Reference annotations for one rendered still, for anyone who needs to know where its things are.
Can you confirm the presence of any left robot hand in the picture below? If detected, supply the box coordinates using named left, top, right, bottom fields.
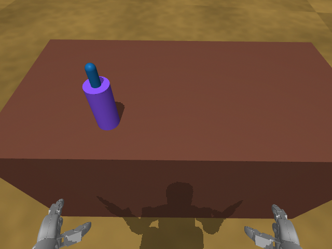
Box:
left=37, top=199, right=91, bottom=248

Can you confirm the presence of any left robot arm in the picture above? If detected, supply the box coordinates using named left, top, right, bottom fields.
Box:
left=32, top=239, right=59, bottom=249

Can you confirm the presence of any right robot hand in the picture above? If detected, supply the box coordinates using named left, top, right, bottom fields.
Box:
left=244, top=204, right=300, bottom=249

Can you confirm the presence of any bottle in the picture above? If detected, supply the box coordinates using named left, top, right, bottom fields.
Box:
left=82, top=63, right=120, bottom=130

